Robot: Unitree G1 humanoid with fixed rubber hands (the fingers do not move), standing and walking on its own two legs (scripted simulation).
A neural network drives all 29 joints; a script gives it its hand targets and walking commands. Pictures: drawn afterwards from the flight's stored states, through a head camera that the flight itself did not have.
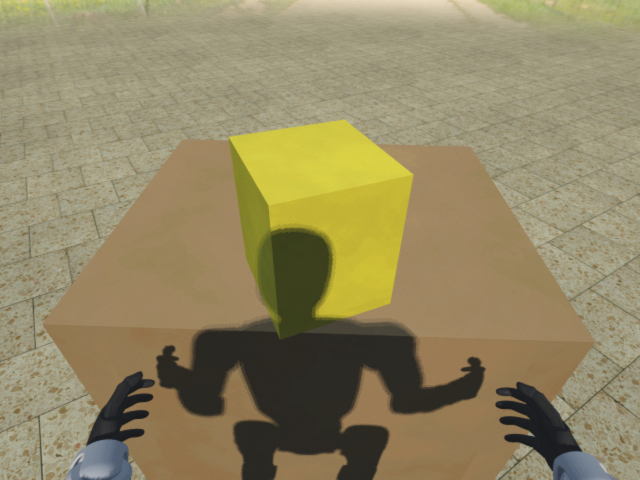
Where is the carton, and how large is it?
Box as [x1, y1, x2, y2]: [229, 120, 412, 339]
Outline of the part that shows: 345,120 338,120 229,137 246,259 280,339 389,303 412,180 412,174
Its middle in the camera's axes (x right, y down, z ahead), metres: -0.01 -0.03 +0.63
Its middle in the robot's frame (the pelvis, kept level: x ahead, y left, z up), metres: +0.49 +0.04 +0.10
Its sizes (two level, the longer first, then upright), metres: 0.210 0.200 0.250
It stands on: a pedestal, 0.72 m high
